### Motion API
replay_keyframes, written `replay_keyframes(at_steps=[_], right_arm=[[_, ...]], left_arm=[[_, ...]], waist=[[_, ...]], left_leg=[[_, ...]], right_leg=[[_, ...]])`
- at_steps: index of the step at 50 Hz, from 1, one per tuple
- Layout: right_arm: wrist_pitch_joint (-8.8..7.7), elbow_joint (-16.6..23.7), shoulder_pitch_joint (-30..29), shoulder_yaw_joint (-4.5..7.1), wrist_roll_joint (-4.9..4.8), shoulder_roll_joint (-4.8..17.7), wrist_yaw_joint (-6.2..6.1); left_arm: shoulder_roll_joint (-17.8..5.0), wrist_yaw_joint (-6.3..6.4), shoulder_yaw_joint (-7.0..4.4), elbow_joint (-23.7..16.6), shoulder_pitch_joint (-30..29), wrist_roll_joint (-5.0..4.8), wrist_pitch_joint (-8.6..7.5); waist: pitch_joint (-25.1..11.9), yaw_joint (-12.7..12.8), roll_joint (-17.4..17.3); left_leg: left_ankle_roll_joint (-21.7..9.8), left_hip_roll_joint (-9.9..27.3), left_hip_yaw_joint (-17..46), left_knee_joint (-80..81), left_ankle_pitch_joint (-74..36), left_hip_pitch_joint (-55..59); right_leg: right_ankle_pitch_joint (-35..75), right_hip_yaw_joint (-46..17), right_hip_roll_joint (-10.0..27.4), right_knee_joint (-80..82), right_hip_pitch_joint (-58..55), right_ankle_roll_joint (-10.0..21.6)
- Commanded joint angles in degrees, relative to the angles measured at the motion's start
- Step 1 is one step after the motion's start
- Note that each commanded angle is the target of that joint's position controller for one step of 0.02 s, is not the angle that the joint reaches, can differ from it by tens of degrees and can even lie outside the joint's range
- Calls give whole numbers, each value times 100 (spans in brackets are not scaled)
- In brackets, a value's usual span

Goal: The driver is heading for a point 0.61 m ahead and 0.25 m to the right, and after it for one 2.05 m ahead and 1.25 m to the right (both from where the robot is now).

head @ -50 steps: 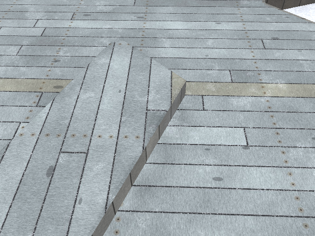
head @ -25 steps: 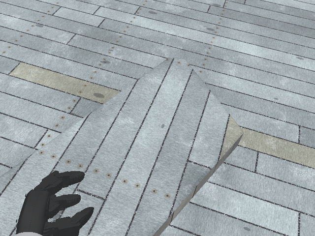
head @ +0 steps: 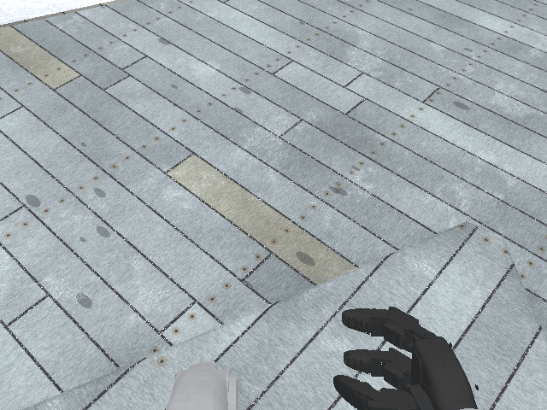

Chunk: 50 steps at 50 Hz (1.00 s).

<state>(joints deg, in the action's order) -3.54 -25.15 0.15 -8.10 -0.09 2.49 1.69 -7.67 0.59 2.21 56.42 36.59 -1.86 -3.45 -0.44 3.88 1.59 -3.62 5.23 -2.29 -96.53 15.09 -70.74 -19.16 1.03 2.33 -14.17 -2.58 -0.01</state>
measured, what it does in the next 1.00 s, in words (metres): climbs, turning right: left foot 0.13 m higher, then right foot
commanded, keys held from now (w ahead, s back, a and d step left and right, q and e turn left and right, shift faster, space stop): w+shift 0.04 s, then w+e+shift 0.96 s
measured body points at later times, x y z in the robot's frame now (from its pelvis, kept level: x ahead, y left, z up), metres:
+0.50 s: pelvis +0.41 +0.01 +0.10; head +0.42 +0.02 +0.55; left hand +0.67 +0.18 +0.02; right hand +0.32 -0.24 -0.03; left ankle +0.20 +0.13 -0.60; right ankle +0.59 -0.10 -0.57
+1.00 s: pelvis +0.81 -0.08 +0.04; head +0.80 -0.07 +0.49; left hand +1.06 +0.08 -0.06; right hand +0.81 -0.43 +0.01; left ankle +1.00 -0.04 -0.71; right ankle +0.59 -0.07 -0.61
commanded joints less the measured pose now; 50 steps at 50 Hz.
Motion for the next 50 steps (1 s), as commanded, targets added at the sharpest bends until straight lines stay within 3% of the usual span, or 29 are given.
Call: replay_keyframes(at_steps=[1,2,3,4,5,6,7,8,9,10,12,15,17,19,22,24,26,27,28,29,30,32,33,36,39,43,46,48,50], right_arm=[[-265,724,-736,352,-88,815,-54],[-239,646,-154,546,-208,1140,-42],[-243,544,356,735,-277,1420,-40],[-239,222,1771,970,-216,1924,-65],[-231,-493,3002,1196,20,2800,-64],[-241,-945,3783,1166,164,2578,-90],[-297,-1159,3319,1079,-22,1951,-50],[-267,-1451,2960,958,-154,1399,52],[-238,-1694,2426,810,-1,753,143],[-228,-1901,2022,730,158,320,176],[-202,-2221,1698,767,82,215,183],[-299,-2173,1291,834,251,637,22],[-417,-2156,1461,958,211,1274,-224],[-449,-2164,1795,1023,173,1689,-383],[-383,-2109,2110,1142,126,2294,-478],[-151,-2013,2085,1266,83,2624,-547],[-29,-1811,1543,1397,85,2816,-526],[-125,-1604,893,1372,-28,2652,-448],[-393,-1219,1194,1003,149,1038,-255],[-654,-642,1637,874,-218,969,-188],[-816,-486,1014,960,-269,1645,-128],[-741,-606,932,1021,-146,1830,-152],[-642,-626,987,1051,-17,1842,-176],[-399,-567,757,1101,107,1854,-263],[-359,-380,229,1097,290,1544,-167],[-337,-182,-209,1211,-5,1557,-106],[-444,-390,-122,1399,-260,1798,-18],[-499,-714,199,1499,-239,1893,68],[-533,-1075,1205,1638,-169,1997,123]], left_arm=[[-1594,54,-265,-370,-148,-93,-206],[-1892,68,-320,-310,-144,139,-110],[-1875,90,-322,-353,-274,334,-62],[-1942,128,-403,-526,-718,369,-96],[-858,48,-255,-939,-660,364,-306],[-690,-162,-278,-907,-743,145,-507],[-726,-209,-427,-1037,-1227,-126,-478],[-573,-191,-366,-1427,-2166,-179,-387],[-466,-188,-350,-1674,-2592,-136,-237],[-219,-236,-320,-1670,-2163,-195,-67],[31,-307,-210,-1692,-1705,-266,214],[-542,-282,-338,-1799,-2023,-84,335],[-779,-294,-381,-2065,-2347,59,299],[-942,-344,-440,-2232,-2788,-60,232],[-1123,-529,-546,-2422,-3248,-134,89],[-1291,-560,-651,-2354,-2682,-220,135],[-2001,-493,-993,-1900,-814,-210,301],[-2311,-351,-1223,-1600,315,-203,420],[-1848,-372,-902,-1424,-379,108,319],[-1572,-387,-777,-1931,-1072,362,82],[-1372,-357,-800,-2072,-1045,311,-51],[-1400,-355,-790,-2173,-1498,121,-222],[-1507,-309,-804,-2287,-1790,138,-251],[-1429,-131,-741,-2429,-2172,100,-188],[-1285,199,-708,-2031,-1759,-2,-16],[-1198,252,-690,-1970,-1699,-85,60],[-1013,321,-689,-1982,-1633,-95,203],[-988,339,-671,-1942,-1468,-29,281],[-931,186,-593,-1927,-1431,95,340]], waist=[[-528,-578,664],[-887,-965,1549],[-1209,-1360,1712],[-1475,-1961,1878],[-2221,-1572,-1585],[-2766,-1695,-2122],[-1473,-1285,-1092],[-292,-1176,-536],[495,-799,-131],[644,-323,-463],[720,131,-738],[852,208,-358],[743,71,-499],[553,-165,-213],[155,-320,-409],[-80,41,-1081],[-570,979,-1262],[-649,1772,-491],[226,322,1645],[-1076,-227,2137],[-646,-33,934],[-129,-532,-979],[11,-700,-1092],[258,-843,-1001],[83,-516,-165],[23,-203,388],[239,-88,422],[91,58,336],[-367,-416,-95]], left_leg=[[-171,-522,-1096,2343,663,4234],[-296,-846,-1057,2789,1429,4443],[-451,-982,-830,3445,1156,4914],[-796,-373,794,4360,799,6162],[-1276,957,3843,6212,700,8222],[-1297,1612,6203,7947,627,8600],[-1209,1888,5715,7933,1431,7972],[-969,1733,4479,7767,1805,6973],[-650,1356,3067,7532,1762,5859],[-393,1079,2047,7426,1044,5146],[128,722,528,7612,223,4822],[252,147,-950,8337,-1038,4456],[97,213,-1128,8708,-1307,4877],[186,243,-1231,8843,-1590,5857],[401,527,-1368,8294,-4918,7314],[406,753,-1390,7315,-7067,7989],[202,854,-1181,5086,-7641,7344],[249,73,-1270,2219,-5907,6006],[313,-967,-300,152,1539,3374],[338,-1273,1079,-631,1709,2286],[83,-984,1364,147,1191,2091],[18,-494,1332,1547,529,2747],[159,-424,1383,1873,501,3103],[520,-352,899,3308,492,4015],[600,-567,969,5014,-2453,4874],[655,-779,1155,6353,-2670,5575],[553,-179,1674,7585,-2667,4939],[507,169,1588,8456,-3418,5069],[679,203,1101,8157,-3552,6988]], right_leg=[[7208,-136,878,555,1496,1082],[9668,-240,1142,-345,500,1032],[11236,-224,1133,-1526,158,989],[10258,-706,1187,-3214,896,864],[3024,-1103,-146,-5604,3027,679],[488,-2054,-850,-7394,4057,715],[347,-1732,-664,-8436,5164,713],[348,-1098,-292,-8730,5638,791],[638,-873,44,-8684,5646,886],[914,-1000,182,-8901,5292,897],[1069,-943,246,-8922,5374,922],[2004,-451,101,-6941,4842,669],[2455,-61,157,-5802,4647,377],[2799,246,124,-4514,4512,449],[2833,975,-296,-3078,3706,702],[2264,1211,-576,-2888,3109,738],[1358,779,-583,-2752,1088,1114],[1575,366,-487,-2005,-581,1513],[1634,-1261,-158,-2279,-860,1890],[-1038,-4612,937,-905,-1416,3143],[-1582,-5211,1138,157,-866,2873],[-1319,-4616,944,-3,658,2362],[-841,-4269,693,-97,1394,2320],[620,-2934,77,-204,2934,2066],[381,-2119,-653,-1074,3532,1610],[-409,-2461,-662,-1731,3204,1267],[-526,-3038,-469,-2598,1740,1160],[-337,-2993,-655,-3721,880,1087],[-485,-2367,-954,-5398,1711,822]])
Keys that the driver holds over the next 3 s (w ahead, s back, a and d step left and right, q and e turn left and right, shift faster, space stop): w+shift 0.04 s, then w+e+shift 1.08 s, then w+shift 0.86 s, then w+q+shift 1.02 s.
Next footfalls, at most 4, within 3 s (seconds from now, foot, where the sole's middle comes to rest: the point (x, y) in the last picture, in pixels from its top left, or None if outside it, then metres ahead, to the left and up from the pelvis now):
0.08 left None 0.23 0.13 -0.65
0.54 right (339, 335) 0.62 -0.09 -0.65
1.00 left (321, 232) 1.02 -0.05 -0.78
1.40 right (483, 222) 1.00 -0.50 -0.67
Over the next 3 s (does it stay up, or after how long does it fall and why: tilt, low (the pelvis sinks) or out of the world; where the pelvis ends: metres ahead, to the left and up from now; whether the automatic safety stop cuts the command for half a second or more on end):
stays up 1.79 -1.49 -0.04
